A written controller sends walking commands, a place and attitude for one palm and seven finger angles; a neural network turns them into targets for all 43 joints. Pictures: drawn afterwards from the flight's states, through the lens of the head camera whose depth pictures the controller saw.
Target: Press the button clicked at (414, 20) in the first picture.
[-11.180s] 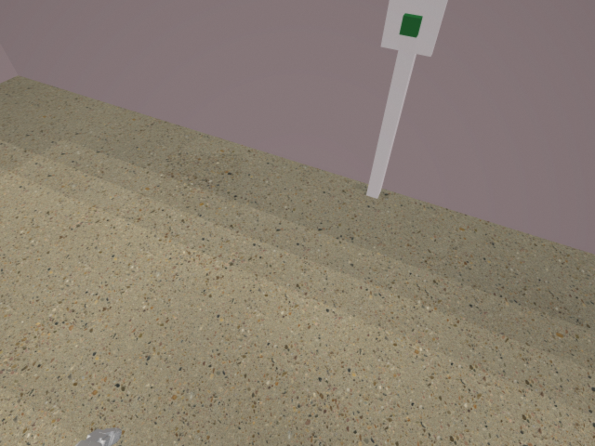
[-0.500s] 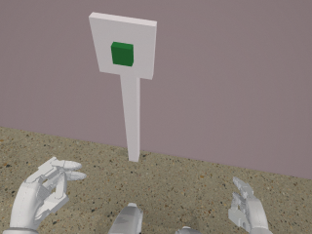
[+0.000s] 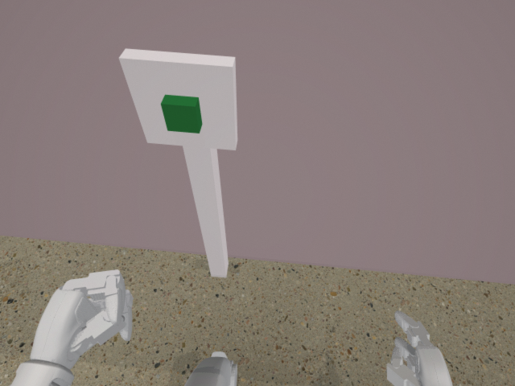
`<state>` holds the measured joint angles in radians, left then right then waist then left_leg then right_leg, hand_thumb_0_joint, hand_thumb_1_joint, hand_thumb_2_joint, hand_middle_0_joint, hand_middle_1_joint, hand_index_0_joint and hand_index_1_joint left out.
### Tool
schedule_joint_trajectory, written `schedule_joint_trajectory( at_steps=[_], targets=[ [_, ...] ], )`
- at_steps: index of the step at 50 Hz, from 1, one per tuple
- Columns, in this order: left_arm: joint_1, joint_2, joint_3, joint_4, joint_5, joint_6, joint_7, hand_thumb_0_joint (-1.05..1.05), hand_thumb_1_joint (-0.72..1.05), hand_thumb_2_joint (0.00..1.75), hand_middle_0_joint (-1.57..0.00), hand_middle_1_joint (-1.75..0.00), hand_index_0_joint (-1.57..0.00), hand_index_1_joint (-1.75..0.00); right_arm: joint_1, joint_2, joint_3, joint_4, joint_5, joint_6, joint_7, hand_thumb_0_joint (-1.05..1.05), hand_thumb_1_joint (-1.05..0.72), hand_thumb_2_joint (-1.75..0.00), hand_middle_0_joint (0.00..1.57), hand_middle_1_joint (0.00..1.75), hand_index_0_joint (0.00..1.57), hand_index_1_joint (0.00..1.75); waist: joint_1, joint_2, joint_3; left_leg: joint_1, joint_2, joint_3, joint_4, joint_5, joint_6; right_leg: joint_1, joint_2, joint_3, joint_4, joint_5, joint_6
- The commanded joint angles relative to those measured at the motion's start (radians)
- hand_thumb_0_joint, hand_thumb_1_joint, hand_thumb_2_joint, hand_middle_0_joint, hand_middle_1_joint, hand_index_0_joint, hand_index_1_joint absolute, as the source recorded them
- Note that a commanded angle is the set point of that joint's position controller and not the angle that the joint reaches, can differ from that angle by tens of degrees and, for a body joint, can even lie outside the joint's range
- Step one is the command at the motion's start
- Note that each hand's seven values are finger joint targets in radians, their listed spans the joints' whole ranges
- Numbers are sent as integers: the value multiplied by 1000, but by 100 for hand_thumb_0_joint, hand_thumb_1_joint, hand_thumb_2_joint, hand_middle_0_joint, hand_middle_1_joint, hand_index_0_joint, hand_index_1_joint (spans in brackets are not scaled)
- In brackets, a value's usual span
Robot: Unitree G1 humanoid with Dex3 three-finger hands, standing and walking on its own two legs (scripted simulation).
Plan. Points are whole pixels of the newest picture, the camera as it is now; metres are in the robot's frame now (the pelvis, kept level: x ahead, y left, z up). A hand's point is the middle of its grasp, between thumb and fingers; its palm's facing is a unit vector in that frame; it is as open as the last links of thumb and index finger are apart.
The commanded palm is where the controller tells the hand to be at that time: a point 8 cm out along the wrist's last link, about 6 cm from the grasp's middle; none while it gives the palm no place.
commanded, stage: raise the hand and make a fist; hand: left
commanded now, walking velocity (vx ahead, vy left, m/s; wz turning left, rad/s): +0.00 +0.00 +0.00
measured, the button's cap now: (183, 113) +0.53 +0.17 +0.12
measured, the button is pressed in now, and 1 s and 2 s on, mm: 0 0 0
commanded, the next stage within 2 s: aim a knuckle at the button in 0.96 s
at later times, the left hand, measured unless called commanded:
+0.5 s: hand (105, 285) +0.22 +0.20 +0.11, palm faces -0.01 -1.00 -0.06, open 3.1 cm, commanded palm +0.20 +0.26 +0.11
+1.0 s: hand (114, 283) +0.23 +0.19 +0.11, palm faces -0.02 -1.00 -0.04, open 3.1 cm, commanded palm +0.20 +0.25 +0.12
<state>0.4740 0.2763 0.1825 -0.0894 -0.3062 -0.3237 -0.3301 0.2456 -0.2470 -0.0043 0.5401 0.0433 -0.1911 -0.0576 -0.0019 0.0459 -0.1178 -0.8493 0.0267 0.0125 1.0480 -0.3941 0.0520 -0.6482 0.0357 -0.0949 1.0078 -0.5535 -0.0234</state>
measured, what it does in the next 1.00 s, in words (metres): stands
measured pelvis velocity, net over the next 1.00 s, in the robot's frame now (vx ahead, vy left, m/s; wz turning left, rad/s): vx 0.00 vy -0.01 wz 0.01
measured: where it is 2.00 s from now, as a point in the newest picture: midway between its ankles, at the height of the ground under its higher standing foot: outside the picture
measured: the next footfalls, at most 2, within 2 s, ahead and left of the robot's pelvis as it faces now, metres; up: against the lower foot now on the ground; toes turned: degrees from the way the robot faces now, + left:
none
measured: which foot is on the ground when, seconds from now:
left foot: down 0.00-1.00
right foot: down 0.00-1.00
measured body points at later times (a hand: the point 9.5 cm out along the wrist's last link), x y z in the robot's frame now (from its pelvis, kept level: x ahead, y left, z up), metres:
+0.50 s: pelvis +0.00 +0.00 +0.02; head +0.02 +0.00 +0.47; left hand +0.22 +0.26 +0.11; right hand +0.18 -0.23 -0.04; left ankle +0.07 +0.08 -0.67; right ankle -0.03 -0.11 -0.67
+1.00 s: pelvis +0.00 -0.01 +0.03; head +0.02 -0.01 +0.48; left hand +0.22 +0.25 +0.11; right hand +0.18 -0.25 -0.04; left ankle +0.07 +0.08 -0.67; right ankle -0.03 -0.11 -0.67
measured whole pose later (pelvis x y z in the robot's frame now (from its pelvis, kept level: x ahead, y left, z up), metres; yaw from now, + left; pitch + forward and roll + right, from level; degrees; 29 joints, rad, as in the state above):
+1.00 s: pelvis +0.00 -0.01 +0.03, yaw +0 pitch +6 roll -2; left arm 0.33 0.29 0.22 0.00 -0.33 -0.25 -0.33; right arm 0.26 -0.26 0.04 0.54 0.05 -0.18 -0.06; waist 0.00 0.05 -0.08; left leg -0.63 0.02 0.02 0.85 -0.32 0.04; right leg -0.44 0.04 -0.08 0.81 -0.47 -0.03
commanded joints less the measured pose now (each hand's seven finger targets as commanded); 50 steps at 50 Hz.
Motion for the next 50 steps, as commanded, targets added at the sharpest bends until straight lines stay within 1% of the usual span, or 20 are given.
schedule_joint_trajectory(
  at_steps=[1,5,9,11,15,16,20,21,25,26,30,31,34,36,38,40,41,45,47,50],
  targets=[
    [-28,180,164,-256,-40,-63,42,0,90,90,-130,-150,-130,-150,-53,-109,-44,-170,0,-50,-17,0,-90,-90,20,30,20,30,21,25,-220,368,3,-90,-195,194,-16,-22,16,38,-184,252,0],
    [-42,119,116,-203,-36,-38,60,0,90,90,-130,-150,-130,-150,-56,-107,-33,-176,5,-29,-15,0,-90,-90,20,30,20,30,1,36,-125,370,8,-95,-230,135,-23,-48,16,22,-211,217,2],
    [-86,123,73,-189,-20,-4,28,0,90,90,-130,-150,-130,-150,-46,-121,-26,-188,7,-27,-16,0,-90,-90,20,30,20,30,-13,34,-125,392,6,-91,-241,144,-16,-30,12,30,-237,235,4],
    [-113,144,79,-186,-22,8,15,0,90,90,-130,-150,-130,-150,-48,-127,-20,-188,6,-28,-18,0,-90,-90,20,30,20,30,-13,17,-124,394,3,-92,-244,146,-12,-9,15,37,-252,239,4],
    [-165,174,119,-212,-36,9,17,0,90,90,-130,-150,-130,-150,-54,-123,-10,-194,6,-33,-23,0,-90,-90,20,30,20,30,-4,31,-127,424,3,-94,-272,135,-17,8,11,33,-271,227,2],
    [-177,190,138,-209,-38,5,27,0,90,90,-130,-150,-130,-150,-56,-125,-9,-187,4,-32,-24,0,-90,-90,20,30,20,30,0,4,-123,418,4,-94,-275,128,-15,22,15,36,-278,217,2],
    [-194,168,130,-203,-45,0,33,0,90,90,-130,-150,-130,-150,-58,-121,-3,-182,8,-37,-23,0,-90,-90,20,30,20,30,1,54,-113,444,1,-89,-298,119,-19,33,9,37,-297,212,1],
    [-199,172,127,-199,-43,3,34,0,90,90,-130,-150,-130,-150,-58,-125,-3,-178,7,-38,-22,0,-90,-90,20,30,20,30,-1,29,-120,444,1,-89,-295,126,-15,47,10,43,-303,219,3],
    [-220,167,106,-173,-39,29,20,0,90,90,-130,-150,-130,-150,-56,-130,-2,-174,13,-44,-22,0,-90,-90,20,30,20,30,-6,42,-96,458,-1,-83,-316,124,-15,54,4,45,-330,227,7],
    [-224,173,110,-147,-40,40,16,0,90,90,-130,-150,-130,-150,-57,-134,-2,-170,11,-44,-22,0,-90,-90,20,30,20,30,-9,0,-87,444,-1,-82,-315,122,-11,63,6,51,-340,223,11],
    [-237,176,126,-118,-54,56,4,0,90,90,-130,-150,-130,-150,-62,-136,-3,-171,14,-47,-29,0,-90,-90,20,30,20,30,1,-12,-70,446,-8,-70,-327,123,-13,81,-2,63,-369,217,14],
    [-232,183,135,-96,-56,59,4,0,90,90,-130,-150,-130,-150,-63,-138,-3,-167,13,-45,-27,0,-90,-90,20,30,20,30,2,-38,-62,434,-8,-70,-325,123,-11,87,1,69,-373,213,17],
    [-240,170,131,-129,-57,37,7,0,90,90,-130,-150,-130,-150,-64,-134,-3,-169,12,-50,-24,0,-90,-90,20,30,20,30,10,12,-87,464,-11,-62,-331,145,-15,100,-2,65,-367,236,12],
    [-250,180,134,-129,-52,25,16,0,90,90,-130,-150,-130,-150,-63,-135,-3,-166,9,-50,-21,0,-90,-90,20,30,20,30,5,-3,-69,457,-10,-65,-330,137,-13,91,3,67,-367,227,14],
    [-250,176,127,-141,-47,12,18,0,90,90,-130,-150,-130,-150,-61,-133,-6,-167,10,-51,-18,0,-90,-90,20,30,20,30,5,30,-82,472,-11,-62,-330,149,-13,89,-2,68,-364,244,11],
    [-252,173,124,-140,-44,3,19,0,90,90,-130,-150,-130,-150,-57,-133,-7,-164,9,-53,-18,0,-90,-90,20,30,20,30,3,30,-87,475,-11,-63,-329,147,-14,87,-1,66,-361,244,11],
    [-248,178,128,-113,-44,6,19,0,90,90,-130,-150,-130,-150,-56,-137,-6,-160,6,-50,-17,0,-90,-90,20,30,20,30,-5,-24,-62,445,-10,-63,-319,135,-11,84,1,77,-369,229,19],
    [-258,169,118,-129,-45,3,8,0,90,90,-130,-150,-130,-150,-59,-137,-7,-162,11,-49,-18,0,-90,-90,20,30,20,30,-2,30,-85,466,-12,-61,-324,134,-14,86,-4,72,-366,231,13],
    [-260,172,121,-131,-48,3,6,0,90,90,-130,-150,-130,-150,-64,-137,-8,-163,9,-49,-19,0,-90,-90,20,30,20,30,-2,-1,-92,462,-13,-61,-318,144,-10,93,-4,81,-368,242,18],
    [-254,173,131,-144,-49,-3,7,0,90,90,-130,-150,-130,-150,-60,-134,-9,-160,9,-50,-19,0,-90,-90,20,30,20,30,4,21,-117,481,-13,-59,-317,178,-13,103,-2,70,-353,287,14]
  ],
)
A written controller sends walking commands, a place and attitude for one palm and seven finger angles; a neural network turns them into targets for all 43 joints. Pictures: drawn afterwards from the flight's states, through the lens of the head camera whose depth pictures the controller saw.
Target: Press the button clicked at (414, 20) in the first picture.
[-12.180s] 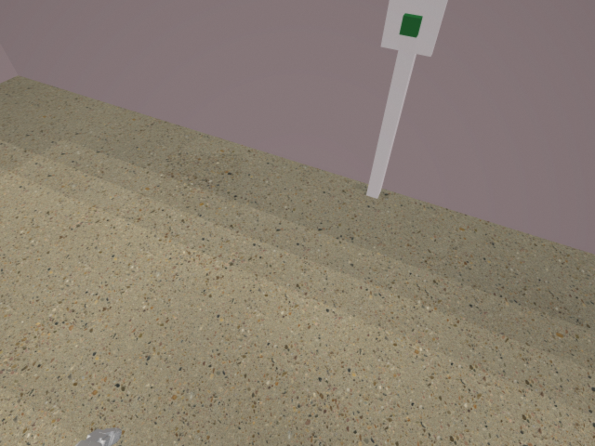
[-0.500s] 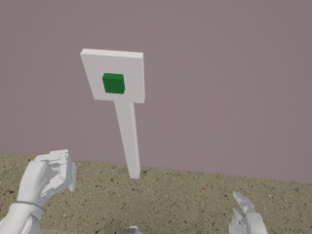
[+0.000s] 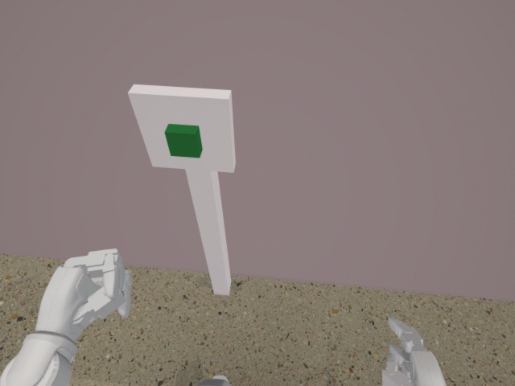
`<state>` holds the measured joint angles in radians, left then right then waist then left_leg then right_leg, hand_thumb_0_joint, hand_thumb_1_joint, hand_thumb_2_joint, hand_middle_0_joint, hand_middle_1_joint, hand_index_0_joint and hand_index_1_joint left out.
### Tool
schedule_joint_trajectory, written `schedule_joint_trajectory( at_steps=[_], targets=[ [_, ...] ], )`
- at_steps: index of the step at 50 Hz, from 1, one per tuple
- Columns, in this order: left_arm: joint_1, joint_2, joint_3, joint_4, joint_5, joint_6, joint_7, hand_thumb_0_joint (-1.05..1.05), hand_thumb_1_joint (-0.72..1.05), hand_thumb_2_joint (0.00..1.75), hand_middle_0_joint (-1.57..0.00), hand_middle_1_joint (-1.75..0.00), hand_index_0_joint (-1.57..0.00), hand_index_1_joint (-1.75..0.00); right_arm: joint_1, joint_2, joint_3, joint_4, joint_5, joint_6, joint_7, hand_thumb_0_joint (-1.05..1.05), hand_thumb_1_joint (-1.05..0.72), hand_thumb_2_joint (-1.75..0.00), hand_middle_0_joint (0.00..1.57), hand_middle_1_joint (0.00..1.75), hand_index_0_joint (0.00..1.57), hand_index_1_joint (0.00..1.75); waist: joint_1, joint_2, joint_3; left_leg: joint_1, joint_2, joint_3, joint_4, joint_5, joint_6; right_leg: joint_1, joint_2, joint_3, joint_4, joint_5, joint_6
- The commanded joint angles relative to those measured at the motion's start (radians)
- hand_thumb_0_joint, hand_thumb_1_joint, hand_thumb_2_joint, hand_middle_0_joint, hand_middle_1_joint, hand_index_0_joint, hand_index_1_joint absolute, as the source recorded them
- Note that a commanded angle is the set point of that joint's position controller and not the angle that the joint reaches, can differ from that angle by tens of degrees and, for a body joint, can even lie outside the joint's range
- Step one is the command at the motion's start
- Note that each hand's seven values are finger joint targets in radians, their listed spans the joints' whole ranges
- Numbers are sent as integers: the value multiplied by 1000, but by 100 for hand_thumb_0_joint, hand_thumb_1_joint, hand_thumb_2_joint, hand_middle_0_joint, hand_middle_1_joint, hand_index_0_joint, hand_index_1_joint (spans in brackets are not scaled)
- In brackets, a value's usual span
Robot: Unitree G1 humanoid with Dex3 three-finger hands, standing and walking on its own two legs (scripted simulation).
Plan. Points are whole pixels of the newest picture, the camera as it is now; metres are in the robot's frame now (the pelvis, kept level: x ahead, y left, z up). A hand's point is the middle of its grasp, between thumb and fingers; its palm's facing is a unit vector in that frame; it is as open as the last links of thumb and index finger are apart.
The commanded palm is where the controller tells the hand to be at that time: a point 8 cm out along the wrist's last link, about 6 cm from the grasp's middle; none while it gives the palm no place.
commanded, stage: aim a knuckle at the button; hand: left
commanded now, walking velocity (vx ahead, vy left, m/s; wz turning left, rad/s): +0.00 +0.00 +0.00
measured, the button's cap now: (184, 140) +0.53 +0.18 +0.09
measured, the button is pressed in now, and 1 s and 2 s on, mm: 0 0 0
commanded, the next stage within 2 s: none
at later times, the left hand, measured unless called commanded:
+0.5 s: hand (152, 243) +0.30 +0.18 +0.07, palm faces -0.05 -1.00 -0.03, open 3.1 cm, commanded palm +0.29 +0.24 +0.07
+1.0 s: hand (179, 202) +0.40 +0.17 +0.06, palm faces -0.05 -1.00 -0.02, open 3.1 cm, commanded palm +0.38 +0.22 +0.06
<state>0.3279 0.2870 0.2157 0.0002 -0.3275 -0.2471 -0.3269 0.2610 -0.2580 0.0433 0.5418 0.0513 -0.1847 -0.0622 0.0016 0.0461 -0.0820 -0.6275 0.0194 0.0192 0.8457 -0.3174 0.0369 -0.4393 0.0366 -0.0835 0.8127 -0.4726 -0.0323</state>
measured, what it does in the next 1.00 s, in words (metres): stands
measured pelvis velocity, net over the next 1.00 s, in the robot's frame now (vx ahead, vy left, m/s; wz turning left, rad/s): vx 0.01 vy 0.00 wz -0.02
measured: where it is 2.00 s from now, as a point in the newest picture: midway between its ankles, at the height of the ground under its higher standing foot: outside the picture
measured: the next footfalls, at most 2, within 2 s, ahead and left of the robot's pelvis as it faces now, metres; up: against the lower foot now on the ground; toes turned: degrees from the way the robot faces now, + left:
none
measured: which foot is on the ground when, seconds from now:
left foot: down 0.00-1.00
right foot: down 0.00-1.00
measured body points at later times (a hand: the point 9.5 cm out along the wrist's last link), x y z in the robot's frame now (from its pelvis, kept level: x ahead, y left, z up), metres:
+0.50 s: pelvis +0.00 +0.00 +0.00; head +0.03 +0.00 +0.45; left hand +0.30 +0.24 +0.08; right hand +0.15 -0.24 -0.09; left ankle +0.07 +0.09 -0.70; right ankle -0.03 -0.10 -0.70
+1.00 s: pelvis +0.01 +0.00 -0.01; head +0.07 +0.00 +0.44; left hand +0.39 +0.22 +0.06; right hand +0.11 -0.26 -0.12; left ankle +0.07 +0.09 -0.70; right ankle -0.03 -0.10 -0.70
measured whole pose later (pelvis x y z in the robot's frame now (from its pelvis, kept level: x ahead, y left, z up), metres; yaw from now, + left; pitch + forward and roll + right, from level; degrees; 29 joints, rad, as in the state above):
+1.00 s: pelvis +0.01 +0.00 -0.01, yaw -1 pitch +11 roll -2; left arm -0.37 0.30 0.21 0.64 -0.22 -0.29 -0.23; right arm 0.29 -0.26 0.02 0.62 0.04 -0.06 -0.04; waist -0.06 0.03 -0.09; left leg -0.75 0.03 0.04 0.90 -0.35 0.03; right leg -0.58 0.04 -0.06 0.89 -0.51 -0.04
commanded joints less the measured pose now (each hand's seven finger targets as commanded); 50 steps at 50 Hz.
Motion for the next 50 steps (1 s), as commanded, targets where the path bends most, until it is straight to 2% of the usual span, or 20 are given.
schedule_joint_trajectory(
  at_steps=[1,3,5,6,9,11,15,20,21,24,26,30,31,36,41,42,45,47,49,50],
  targets=[
    [-111,166,97,-231,-30,-80,5,0,90,90,-130,-150,-130,-150,-74,-124,-55,-159,0,-56,-13,0,-90,-90,20,30,20,30,-4,0,-143,254,-4,-68,-108,109,6,-108,1,63,-157,217,28],
    [-110,158,91,-228,-29,-79,3,0,90,90,-130,-150,-130,-150,-76,-123,-55,-160,1,-55,-13,0,-90,-90,20,30,20,30,-3,20,-141,259,-4,-68,-114,112,2,-112,0,52,-151,225,23],
    [-182,140,62,-208,-24,-75,3,0,90,90,-130,-150,-130,-150,-70,-128,-53,-151,1,-53,-16,0,-90,-90,20,30,20,30,-24,15,-119,255,-4,-73,-111,89,2,-143,1,48,-149,205,24],
    [-217,132,44,-190,-22,-73,3,0,90,90,-130,-150,-130,-150,-66,-131,-49,-144,-1,-52,-17,0,-90,-90,20,30,20,30,-33,-21,-101,238,-2,-79,-107,71,5,-154,5,50,-151,182,26],
    [-302,119,27,-132,-15,-63,5,0,90,90,-130,-150,-130,-150,-65,-135,-52,-135,0,-49,-25,0,-90,-90,20,30,20,30,-37,-20,-97,231,-3,-84,-112,15,2,-181,0,50,-155,122,24],
    [-373,139,25,-108,0,-60,11,0,90,90,-130,-150,-130,-150,-62,-140,-51,-125,-1,-45,-29,0,-90,-90,20,30,20,30,-42,-34,-113,228,-2,-87,-106,15,5,-181,0,56,-150,115,24],
    [-427,137,22,-103,21,-59,37,0,90,90,-130,-150,-130,-150,-67,-130,-52,-128,-3,-39,-27,0,-90,-90,20,30,20,30,-20,27,-195,285,0,-86,-117,66,-1,-160,-6,45,-130,162,16],
    [-461,166,67,-7,36,-54,76,0,90,90,-130,-150,-130,-150,-62,-128,-53,-115,-7,-15,-17,0,-90,-90,20,30,20,30,-7,17,-204,276,-2,-72,-113,118,-3,-133,-4,47,-122,223,12],
    [-455,173,73,26,34,-50,77,0,90,90,-130,-150,-130,-150,-56,-131,-53,-115,-10,-8,-14,0,-90,-90,20,30,20,30,-5,-19,-202,250,-4,-68,-107,117,-1,-118,-2,52,-123,227,16],
    [-525,135,36,54,38,-47,78,0,90,90,-130,-150,-130,-150,-54,-128,-56,-114,-6,6,-9,0,-90,-90,20,30,20,30,-19,7,-199,265,-5,-58,-104,138,-3,-128,-4,52,-122,265,17],
    [-550,141,38,104,38,-50,74,0,90,90,-130,-150,-130,-150,-41,-137,-60,-106,-7,14,-7,0,-90,-90,20,30,20,30,-30,-55,-191,240,-4,-57,-94,126,2,-132,1,55,-126,254,22],
    [-657,147,32,131,46,-74,66,0,90,90,-130,-150,-130,-150,-28,-140,-66,-93,-7,25,-6,0,-90,-90,20,30,20,30,-35,-4,-230,263,-5,-54,-79,155,0,-145,-2,61,-108,291,19],
    [-681,164,46,142,43,-82,68,0,90,90,-130,-150,-130,-150,-22,-143,-67,-87,-10,29,-6,0,-90,-90,20,30,20,30,-42,-49,-228,247,-5,-55,-67,155,5,-141,0,67,-110,295,24],
    [-815,152,18,192,61,-109,79,0,90,90,-130,-150,-130,-150,-7,-143,-69,-63,-11,40,-2,0,-90,-90,20,30,20,30,-54,10,-265,274,-3,-60,-52,162,3,-179,2,66,-92,285,19],
    [-905,213,69,347,81,-101,99,0,90,90,-130,-150,-130,-150,20,-154,-72,-39,-14,67,-2,0,-90,-90,20,30,20,30,-56,-33,-272,233,-3,-60,-38,151,4,-184,1,72,-85,282,20],
    [-942,189,45,348,83,-103,97,0,90,90,-130,-150,-130,-150,18,-150,-70,-43,-13,70,2,0,-90,-90,20,30,20,30,-58,-10,-287,241,-4,-57,-37,162,3,-185,-3,73,-80,299,20],
    [-968,216,74,396,87,-106,100,0,90,90,-130,-150,-130,-150,35,-152,-74,-41,-15,85,7,0,-90,-90,20,30,20,30,-47,13,-330,254,-3,-55,-27,199,-1,-175,0,73,-67,337,16],
    [-1021,186,40,409,95,-117,101,0,90,90,-130,-150,-130,-150,43,-149,-76,-37,-15,90,12,0,-90,-90,20,30,20,30,-61,24,-339,271,1,-61,-16,216,-1,-203,3,69,-57,344,16],
    [-1076,162,22,447,93,-126,104,0,90,90,-130,-150,-130,-150,56,-150,-79,-26,-17,95,18,0,-90,-90,20,30,20,30,-78,0,-320,266,3,-65,-10,196,-1,-233,7,66,-60,323,19],
    [-1068,189,51,481,94,-128,105,0,90,90,-130,-150,-130,-150,67,-156,-82,-22,-18,100,18,0,-90,-90,20,30,20,30,-73,-19,-325,251,3,-64,-5,198,-1,-227,8,69,-57,329,18]
  ],
)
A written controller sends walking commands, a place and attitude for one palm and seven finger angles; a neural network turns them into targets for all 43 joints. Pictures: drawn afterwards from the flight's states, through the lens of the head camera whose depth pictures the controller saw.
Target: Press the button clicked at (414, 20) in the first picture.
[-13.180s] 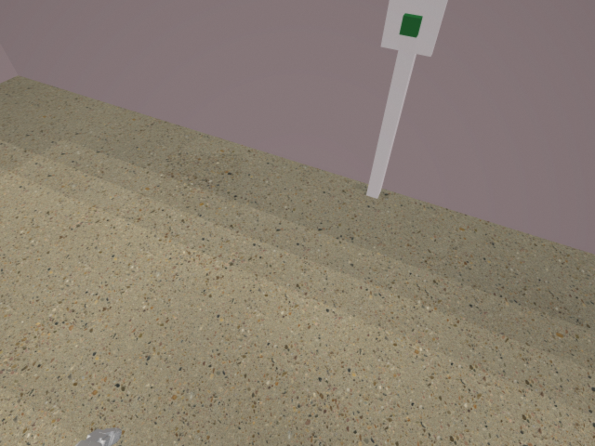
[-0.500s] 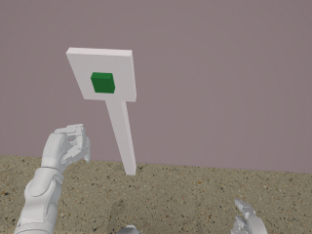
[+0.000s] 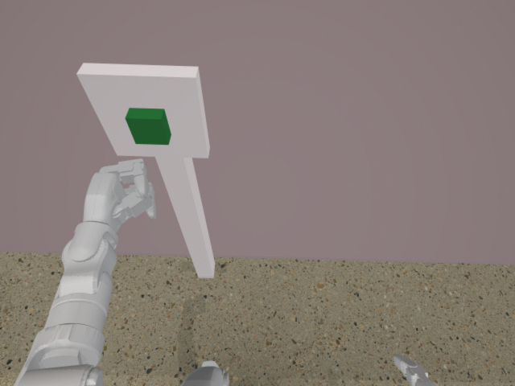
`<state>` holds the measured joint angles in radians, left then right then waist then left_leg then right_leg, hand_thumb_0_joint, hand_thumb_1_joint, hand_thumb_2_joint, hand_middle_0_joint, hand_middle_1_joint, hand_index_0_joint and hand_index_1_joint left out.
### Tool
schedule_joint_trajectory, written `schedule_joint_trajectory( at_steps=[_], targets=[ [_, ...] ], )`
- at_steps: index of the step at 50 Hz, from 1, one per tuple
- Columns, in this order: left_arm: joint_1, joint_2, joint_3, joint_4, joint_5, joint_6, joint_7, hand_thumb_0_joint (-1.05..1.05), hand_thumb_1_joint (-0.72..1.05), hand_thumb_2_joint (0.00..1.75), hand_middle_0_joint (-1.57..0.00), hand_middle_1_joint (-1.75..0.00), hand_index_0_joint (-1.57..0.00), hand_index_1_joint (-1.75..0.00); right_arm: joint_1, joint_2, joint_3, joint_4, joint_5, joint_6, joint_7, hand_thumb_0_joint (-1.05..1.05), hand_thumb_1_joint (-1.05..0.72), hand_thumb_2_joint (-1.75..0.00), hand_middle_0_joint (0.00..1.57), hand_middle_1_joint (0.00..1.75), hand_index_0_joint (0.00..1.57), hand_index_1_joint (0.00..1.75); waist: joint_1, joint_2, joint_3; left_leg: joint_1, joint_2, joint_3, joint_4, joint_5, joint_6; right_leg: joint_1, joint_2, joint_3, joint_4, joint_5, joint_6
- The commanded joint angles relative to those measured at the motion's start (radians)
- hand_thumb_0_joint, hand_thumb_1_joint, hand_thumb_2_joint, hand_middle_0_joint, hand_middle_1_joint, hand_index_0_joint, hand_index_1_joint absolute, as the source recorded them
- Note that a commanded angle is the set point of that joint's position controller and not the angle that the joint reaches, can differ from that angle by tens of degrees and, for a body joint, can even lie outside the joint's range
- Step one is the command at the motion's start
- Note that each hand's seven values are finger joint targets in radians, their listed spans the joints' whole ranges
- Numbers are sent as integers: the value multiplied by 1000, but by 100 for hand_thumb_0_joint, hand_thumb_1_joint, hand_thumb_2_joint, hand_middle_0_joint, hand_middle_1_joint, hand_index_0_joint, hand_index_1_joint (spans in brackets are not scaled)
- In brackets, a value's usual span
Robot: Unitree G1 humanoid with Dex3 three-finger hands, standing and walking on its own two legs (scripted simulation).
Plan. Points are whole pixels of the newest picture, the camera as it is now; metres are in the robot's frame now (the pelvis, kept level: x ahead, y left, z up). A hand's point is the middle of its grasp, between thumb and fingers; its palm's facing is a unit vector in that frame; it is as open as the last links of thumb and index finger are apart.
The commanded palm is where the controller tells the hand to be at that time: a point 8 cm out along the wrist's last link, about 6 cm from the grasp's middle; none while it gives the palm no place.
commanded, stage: aim a knuckle at the button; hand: left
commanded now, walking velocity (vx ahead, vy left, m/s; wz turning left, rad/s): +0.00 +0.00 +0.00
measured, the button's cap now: (150, 125) +0.52 +0.19 +0.10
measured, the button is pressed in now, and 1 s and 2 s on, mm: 0 0 0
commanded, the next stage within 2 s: none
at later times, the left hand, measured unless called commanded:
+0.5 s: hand (161, 179) +0.42 +0.17 +0.07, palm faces -0.01 -1.00 -0.02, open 3.1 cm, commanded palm +0.39 +0.22 +0.07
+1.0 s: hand (161, 178) +0.43 +0.17 +0.07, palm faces +0.00 -1.00 +0.00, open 3.1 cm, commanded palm +0.40 +0.22 +0.07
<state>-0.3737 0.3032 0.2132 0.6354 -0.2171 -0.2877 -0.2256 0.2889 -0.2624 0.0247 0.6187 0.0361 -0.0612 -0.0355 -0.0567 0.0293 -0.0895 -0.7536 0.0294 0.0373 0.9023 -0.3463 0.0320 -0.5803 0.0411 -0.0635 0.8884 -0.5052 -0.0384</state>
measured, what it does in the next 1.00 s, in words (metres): stands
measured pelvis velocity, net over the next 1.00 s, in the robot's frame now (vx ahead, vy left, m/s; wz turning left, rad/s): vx -0.01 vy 0.00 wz -0.02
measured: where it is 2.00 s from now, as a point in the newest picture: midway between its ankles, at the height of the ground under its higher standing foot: outside the picture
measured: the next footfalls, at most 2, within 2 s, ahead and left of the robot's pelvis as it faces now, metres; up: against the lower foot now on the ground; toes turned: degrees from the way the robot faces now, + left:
none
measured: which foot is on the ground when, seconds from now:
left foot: down 0.00-1.00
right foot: down 0.00-1.00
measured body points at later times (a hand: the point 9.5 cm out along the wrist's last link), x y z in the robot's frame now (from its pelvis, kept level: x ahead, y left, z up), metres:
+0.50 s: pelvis +0.00 +0.00 -0.01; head +0.06 +0.00 +0.44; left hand +0.42 +0.22 +0.07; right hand +0.05 -0.26 -0.12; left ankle +0.06 +0.10 -0.69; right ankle -0.04 -0.10 -0.69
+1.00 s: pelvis -0.01 +0.00 -0.01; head +0.05 +0.01 +0.44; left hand +0.42 +0.22 +0.07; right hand +0.07 -0.25 -0.12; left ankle +0.06 +0.10 -0.69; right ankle -0.04 -0.10 -0.69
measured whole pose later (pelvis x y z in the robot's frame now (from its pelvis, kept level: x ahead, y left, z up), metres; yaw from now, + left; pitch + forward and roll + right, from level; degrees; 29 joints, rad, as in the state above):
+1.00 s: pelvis -0.01 +0.00 -0.01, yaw -1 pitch +14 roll -2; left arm -0.59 0.31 0.27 0.92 -0.16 -0.37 -0.17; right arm 0.33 -0.25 0.02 0.60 0.03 0.03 0.00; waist -0.09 0.03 -0.12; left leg -0.84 0.04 0.05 0.96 -0.36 0.04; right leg -0.67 0.05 -0.05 0.95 -0.51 -0.03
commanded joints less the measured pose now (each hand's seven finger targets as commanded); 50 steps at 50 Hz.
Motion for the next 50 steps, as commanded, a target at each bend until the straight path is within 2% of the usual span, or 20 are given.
schedule_joint_trajectory(
  at_steps=[1,9,10,13,15,16,18,20,22,26,30,34,36,37,38,40,44,45,46,50],
  targets=[
    [-371,191,65,-134,-14,-92,3,0,90,90,-130,-150,-130,-150,45,-155,-62,-98,-5,-19,-8,0,-90,-90,20,30,20,30,-13,-17,-318,353,-10,-80,-56,228,8,-72,4,52,-129,371,24],
    [-530,221,87,-35,12,-125,15,0,90,90,-130,-150,-130,-150,84,-153,-68,-78,-8,14,2,0,-90,-90,20,30,20,30,-27,5,-361,342,-9,-74,-25,258,8,-99,5,63,-101,409,27],
    [-551,218,82,-41,17,-133,18,0,90,90,-130,-150,-130,-150,87,-150,-69,-76,-9,15,3,0,-90,-90,20,30,20,30,-25,43,-374,351,-9,-73,-21,260,6,-111,5,62,-95,403,25],
    [-621,182,50,-6,30,-154,31,0,90,90,-130,-150,-130,-150,102,-147,-72,-62,-12,21,9,0,-90,-90,20,30,20,30,-43,63,-387,381,-3,-87,-9,260,2,-167,11,51,-84,367,20],
    [-590,211,86,44,29,-150,35,0,90,90,-130,-150,-130,-150,113,-156,-75,-59,-14,28,11,0,-90,-90,20,30,20,30,-36,17,-384,354,-4,-84,-8,246,5,-153,14,55,-88,363,22],
    [-568,247,118,38,29,-153,36,0,90,90,-130,-150,-130,-150,120,-162,-76,-66,-17,32,12,0,-90,-90,20,30,20,30,-19,1,-411,343,-7,-84,-10,263,6,-115,15,56,-81,384,19],
    [-508,226,112,28,26,-145,33,0,90,90,-130,-150,-130,-150,113,-157,-76,-87,-15,39,18,0,-90,-90,20,30,20,30,-4,2,-437,350,-11,-71,-18,286,7,-81,13,57,-84,428,22],
    [-475,253,126,20,26,-136,27,0,90,90,-130,-150,-130,-150,111,-158,-73,-101,-12,50,20,0,-90,-90,20,30,20,30,7,4,-416,317,-14,-60,-22,282,8,-54,12,63,-86,452,25],
    [-462,215,97,-9,26,-138,26,0,90,90,-130,-150,-130,-150,105,-149,-73,-112,-9,55,22,0,-90,-90,20,30,20,30,-2,3,-407,317,-16,-54,-22,285,13,-55,14,66,-90,467,28],
    [-469,235,118,-28,9,-148,25,0,90,90,-130,-150,-130,-150,106,-153,-72,-114,-7,62,18,0,-90,-90,20,30,20,30,-15,-46,-343,275,-18,-51,-29,236,18,-43,16,72,-108,441,31],
    [-582,191,54,-22,18,-168,11,0,90,90,-130,-150,-130,-150,96,-145,-68,-96,-3,56,11,0,-90,-90,20,30,20,30,-49,25,-305,302,-13,-64,-27,169,13,-139,16,68,-115,336,29],
    [-663,184,31,21,23,-187,9,0,90,90,-130,-150,-130,-150,95,-151,-69,-71,-2,46,3,0,-90,-90,20,30,20,30,-66,47,-317,344,-5,-89,-25,116,9,-213,17,60,-118,233,21],
    [-703,149,4,6,22,-193,12,0,90,90,-130,-150,-130,-150,102,-150,-72,-66,-6,38,4,0,-90,-90,20,30,20,30,-69,59,-371,386,-4,-101,-20,139,8,-219,18,52,-106,237,18],
    [-680,179,32,29,25,-189,19,0,90,90,-130,-150,-130,-150,98,-156,-74,-63,-5,38,4,0,-90,-90,20,30,20,30,-53,71,-384,396,-2,-104,-23,142,3,-223,18,51,-104,232,15],
    [-683,148,8,34,22,-182,21,0,90,90,-130,-150,-130,-150,95,-153,-72,-65,-5,36,6,0,-90,-90,20,30,20,30,-60,75,-389,402,-3,-103,-24,142,4,-225,18,47,-106,232,17],
    [-638,186,50,64,26,-168,36,0,90,90,-130,-150,-130,-150,98,-158,-71,-71,-7,40,10,0,-90,-90,20,30,20,30,-38,62,-395,388,-5,-103,-28,157,2,-202,18,43,-100,244,14],
    [-554,233,110,88,37,-145,63,0,90,90,-130,-150,-130,-150,99,-159,-68,-96,-12,52,16,0,-90,-90,20,30,20,30,-8,-1,-393,327,-11,-83,-29,187,7,-134,17,49,-95,307,20],
    [-562,227,98,94,39,-142,63,0,90,90,-130,-150,-130,-150,95,-156,-64,-101,-11,56,17,0,-90,-90,20,30,20,30,-20,-19,-359,299,-13,-76,-30,173,9,-130,16,52,-101,308,24],
    [-552,253,126,103,38,-145,65,0,90,90,-130,-150,-130,-150,103,-158,-64,-102,-14,59,17,0,-90,-90,20,30,20,30,-11,-43,-350,275,-15,-75,-28,178,12,-107,17,54,-99,322,22],
    [-557,202,80,46,38,-160,48,0,90,90,-130,-150,-130,-150,95,-150,-66,-120,-10,64,21,0,-90,-90,20,30,20,30,-23,4,-346,304,-13,-66,-25,188,11,-131,19,56,-100,336,23]
  ],
)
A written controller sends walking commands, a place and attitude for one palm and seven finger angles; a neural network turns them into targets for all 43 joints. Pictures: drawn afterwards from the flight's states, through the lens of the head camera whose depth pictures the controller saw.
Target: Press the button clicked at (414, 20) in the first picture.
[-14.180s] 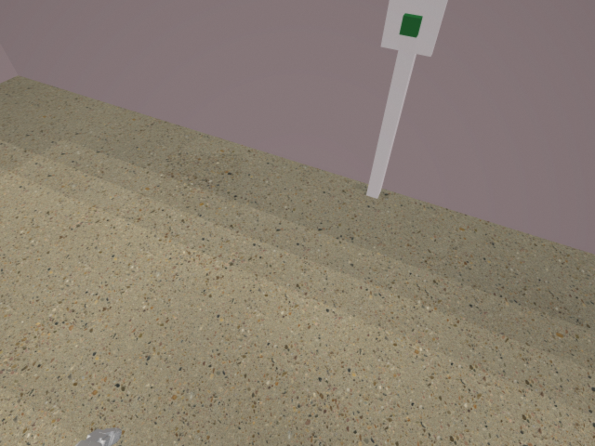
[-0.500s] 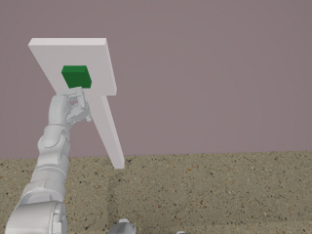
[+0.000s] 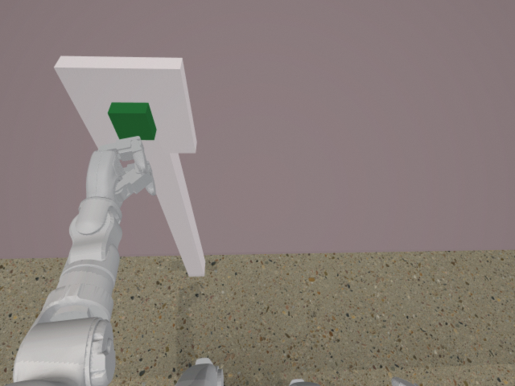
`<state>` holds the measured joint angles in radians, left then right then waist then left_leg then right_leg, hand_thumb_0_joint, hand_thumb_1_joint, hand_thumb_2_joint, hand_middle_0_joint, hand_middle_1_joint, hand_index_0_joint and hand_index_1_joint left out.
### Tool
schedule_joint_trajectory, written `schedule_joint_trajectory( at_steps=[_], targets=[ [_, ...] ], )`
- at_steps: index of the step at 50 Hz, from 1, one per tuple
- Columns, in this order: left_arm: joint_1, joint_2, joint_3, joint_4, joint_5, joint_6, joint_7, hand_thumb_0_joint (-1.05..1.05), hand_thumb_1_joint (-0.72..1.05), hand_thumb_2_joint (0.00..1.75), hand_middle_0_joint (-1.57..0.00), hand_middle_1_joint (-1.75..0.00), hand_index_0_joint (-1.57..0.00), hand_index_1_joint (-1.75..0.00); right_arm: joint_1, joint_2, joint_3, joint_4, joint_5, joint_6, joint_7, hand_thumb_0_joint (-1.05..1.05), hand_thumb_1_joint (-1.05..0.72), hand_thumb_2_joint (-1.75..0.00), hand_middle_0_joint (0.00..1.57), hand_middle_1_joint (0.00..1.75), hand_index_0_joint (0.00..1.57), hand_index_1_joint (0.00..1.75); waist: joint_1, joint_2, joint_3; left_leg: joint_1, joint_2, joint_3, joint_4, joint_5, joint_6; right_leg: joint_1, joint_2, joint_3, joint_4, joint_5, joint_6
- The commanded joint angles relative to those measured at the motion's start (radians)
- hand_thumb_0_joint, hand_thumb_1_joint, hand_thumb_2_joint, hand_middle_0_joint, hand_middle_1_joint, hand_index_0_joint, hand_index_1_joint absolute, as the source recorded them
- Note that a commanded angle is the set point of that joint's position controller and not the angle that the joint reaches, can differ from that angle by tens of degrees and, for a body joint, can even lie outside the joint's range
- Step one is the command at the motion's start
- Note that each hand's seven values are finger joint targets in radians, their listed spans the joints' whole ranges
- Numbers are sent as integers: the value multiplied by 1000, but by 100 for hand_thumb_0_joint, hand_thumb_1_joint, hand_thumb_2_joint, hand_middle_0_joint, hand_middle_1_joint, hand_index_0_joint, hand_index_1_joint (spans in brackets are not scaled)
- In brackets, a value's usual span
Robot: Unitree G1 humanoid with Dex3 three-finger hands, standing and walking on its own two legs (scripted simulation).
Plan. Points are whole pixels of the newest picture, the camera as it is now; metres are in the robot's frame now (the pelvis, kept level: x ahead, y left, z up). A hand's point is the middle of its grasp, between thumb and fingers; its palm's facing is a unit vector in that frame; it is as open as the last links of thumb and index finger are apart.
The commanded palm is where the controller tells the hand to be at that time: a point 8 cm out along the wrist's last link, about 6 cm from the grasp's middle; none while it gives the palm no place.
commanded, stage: aim a knuckle at the button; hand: left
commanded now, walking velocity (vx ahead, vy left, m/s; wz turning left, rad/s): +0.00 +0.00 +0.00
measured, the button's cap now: (134, 120) +0.52 +0.20 +0.11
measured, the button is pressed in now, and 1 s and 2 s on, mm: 0 0 0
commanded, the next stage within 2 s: none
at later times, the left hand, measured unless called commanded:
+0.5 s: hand (141, 178) +0.42 +0.18 +0.08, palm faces +0.04 -1.00 -0.02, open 3.1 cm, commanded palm +0.39 +0.23 +0.08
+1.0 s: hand (138, 177) +0.43 +0.19 +0.07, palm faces +0.02 -1.00 -0.01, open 3.1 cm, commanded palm +0.40 +0.23 +0.08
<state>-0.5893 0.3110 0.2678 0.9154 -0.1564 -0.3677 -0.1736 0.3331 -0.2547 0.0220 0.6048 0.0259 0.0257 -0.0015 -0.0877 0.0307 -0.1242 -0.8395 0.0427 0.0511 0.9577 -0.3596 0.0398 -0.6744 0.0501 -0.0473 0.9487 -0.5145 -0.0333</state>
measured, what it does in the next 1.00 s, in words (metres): stands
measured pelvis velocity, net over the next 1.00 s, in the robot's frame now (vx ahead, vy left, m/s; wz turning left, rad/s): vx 0.00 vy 0.00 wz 0.01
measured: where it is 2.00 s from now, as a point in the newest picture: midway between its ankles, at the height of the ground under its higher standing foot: outside the picture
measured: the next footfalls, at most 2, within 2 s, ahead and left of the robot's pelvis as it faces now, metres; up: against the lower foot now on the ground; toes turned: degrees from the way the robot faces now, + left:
none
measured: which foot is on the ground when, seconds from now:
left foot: down 0.00-1.00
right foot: down 0.00-1.00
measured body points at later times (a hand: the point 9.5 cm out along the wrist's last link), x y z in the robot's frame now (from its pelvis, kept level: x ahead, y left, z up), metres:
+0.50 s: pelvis +0.00 +0.00 +0.00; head +0.06 +0.01 +0.45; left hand +0.41 +0.23 +0.08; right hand +0.09 -0.26 -0.11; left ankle +0.06 +0.10 -0.68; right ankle -0.03 -0.10 -0.68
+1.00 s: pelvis +0.00 +0.00 +0.00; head +0.07 +0.01 +0.44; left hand +0.42 +0.24 +0.08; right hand +0.08 -0.26 -0.11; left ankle +0.06 +0.10 -0.68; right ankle -0.03 -0.10 -0.68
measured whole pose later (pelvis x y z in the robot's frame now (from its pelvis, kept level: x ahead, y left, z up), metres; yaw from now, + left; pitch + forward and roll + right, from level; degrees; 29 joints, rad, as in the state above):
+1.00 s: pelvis +0.00 +0.00 +0.00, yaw +0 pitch +14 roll -2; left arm -0.58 0.34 0.26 0.91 -0.18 -0.35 -0.21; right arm 0.34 -0.26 0.02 0.61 0.03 0.02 -0.01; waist -0.08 0.04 -0.12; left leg -0.85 0.04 0.04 0.97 -0.36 0.04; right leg -0.67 0.05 -0.06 0.95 -0.52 -0.03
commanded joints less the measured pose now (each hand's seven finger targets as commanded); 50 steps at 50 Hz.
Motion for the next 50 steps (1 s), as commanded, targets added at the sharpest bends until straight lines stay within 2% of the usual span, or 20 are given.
schedule_joint_trajectory(
  at_steps=[1,6,7,10,11,15,18,20,22,25,29,30,33,34,37,38,41,44,47,50],
  targets=[
    [-347,204,33,-238,-26,-89,-8,0,90,90,-130,-150,-130,-150,57,-160,-65,-103,-1,-23,-14,0,-90,-90,20,30,20,30,4,-15,-312,386,-27,-83,-76,200,5,-29,12,43,-160,345,17],
    [-432,144,-39,-316,-36,-113,-31,0,90,90,-130,-150,-130,-150,56,-157,-71,-84,4,-32,-19,0,-90,-90,20,30,20,30,-21,76,-347,481,-16,-104,-73,208,-3,-103,15,31,-155,303,9],
    [-415,132,-44,-315,-35,-111,-29,0,90,90,-130,-150,-130,-150,57,-158,-73,-79,5,-35,-19,0,-90,-90,20,30,20,30,-15,89,-365,508,-13,-112,-76,215,-7,-117,17,24,-153,294,8],
    [-404,136,-40,-335,-38,-102,-10,0,90,90,-130,-150,-130,-150,61,-164,-75,-69,2,-41,-18,0,-90,-90,20,30,20,30,-8,81,-379,529,-10,-125,-85,227,-10,-114,18,15,-152,290,5],
    [-376,125,-41,-322,-39,-95,-3,0,90,90,-130,-150,-130,-150,64,-164,-76,-69,0,-43,-17,0,-90,-90,20,30,20,30,-11,55,-375,522,-12,-125,-84,231,-7,-108,19,14,-154,295,6],
    [-330,183,18,-272,-26,-67,28,0,90,90,-130,-150,-130,-150,60,-166,-72,-70,-1,-35,-15,0,-90,-90,20,30,20,30,6,-16,-330,437,-19,-105,-92,212,-3,-60,13,21,-159,321,15],
    [-284,220,53,-278,-16,-68,35,0,90,90,-130,-150,-130,-150,52,-162,-67,-89,-4,-29,-11,0,-90,-90,20,30,20,30,28,0,-338,417,-26,-88,-91,236,-1,-18,10,31,-154,365,15],
    [-266,227,60,-282,-19,-71,25,0,90,90,-130,-150,-130,-150,48,-159,-65,-101,-3,-25,-12,0,-90,-90,20,30,20,30,30,-18,-328,394,-29,-79,-88,237,2,7,10,39,-157,388,18],
    [-252,224,55,-302,-25,-81,9,0,90,90,-130,-150,-130,-150,41,-156,-64,-110,0,-24,-12,0,-90,-90,20,30,20,30,32,7,-336,401,-30,-76,-87,251,1,18,10,43,-153,411,17],
    [-291,134,-29,-328,-41,-86,-22,0,90,90,-130,-150,-130,-150,35,-150,-64,-108,6,-30,-11,0,-90,-90,20,30,20,30,0,39,-318,450,-24,-85,-84,235,-2,-45,16,32,-163,371,16],
    [-341,141,-38,-272,-56,-72,-48,0,90,90,-130,-150,-130,-150,39,-163,-66,-87,11,-32,-22,0,-90,-90,20,30,20,30,-24,-18,-261,399,-24,-94,-83,163,4,-74,12,38,-179,310,20],
    [-357,121,-53,-269,-57,-69,-52,0,90,90,-130,-150,-130,-150,36,-160,-67,-83,11,-36,-23,0,-90,-90,20,30,20,30,-26,5,-266,406,-26,-94,-80,157,3,-87,9,38,-179,298,19],
    [-415,144,-34,-284,-54,-81,-37,0,90,90,-130,-150,-130,-150,39,-161,-68,-72,7,-41,-26,0,-90,-90,20,30,20,30,-24,25,-308,440,-22,-106,-74,165,2,-104,7,35,-169,281,16],
    [-429,168,-16,-300,-51,-91,-30,0,90,90,-130,-150,-130,-150,37,-162,-68,-69,5,-44,-27,0,-90,-90,20,30,20,30,-12,54,-335,452,-23,-108,-73,171,-2,-98,6,36,-164,278,13],
    [-419,224,30,-339,-39,-112,-8,0,90,90,-130,-150,-130,-150,37,-162,-67,-70,1,-49,-27,0,-90,-90,20,30,20,30,6,63,-411,486,-21,-112,-68,222,-4,-63,8,37,-147,316,11],
    [-399,205,19,-330,-37,-112,-4,0,90,90,-130,-150,-130,-150,34,-158,-65,-73,1,-50,-25,0,-90,-90,20,30,20,30,9,73,-403,486,-22,-109,-70,224,-5,-63,9,36,-148,321,11],
    [-339,256,68,-240,-34,-88,-2,0,90,90,-130,-150,-130,-150,43,-165,-60,-72,0,-41,-25,0,-90,-90,20,30,20,30,10,-5,-341,396,-25,-99,-73,192,2,-29,11,40,-156,320,17],
    [-328,239,43,-163,-31,-47,-24,0,90,90,-130,-150,-130,-150,43,-163,-54,-87,5,-28,-27,0,-90,-90,20,30,20,30,5,-25,-265,320,-30,-84,-81,153,5,-22,5,50,-170,319,23],
    [-339,206,20,-205,-41,-52,-47,0,90,90,-130,-150,-130,-150,47,-163,-61,-98,6,-26,-25,0,-90,-90,20,30,20,30,4,20,-316,384,-27,-87,-75,197,2,-43,8,41,-161,340,17],
    [-389,119,-50,-284,-57,-82,-53,0,90,90,-130,-150,-130,-150,49,-157,-67,-93,7,-35,-19,0,-90,-90,20,30,20,30,-15,55,-348,473,-17,-106,-71,222,-3,-101,17,24,-156,318,10]
  ],
)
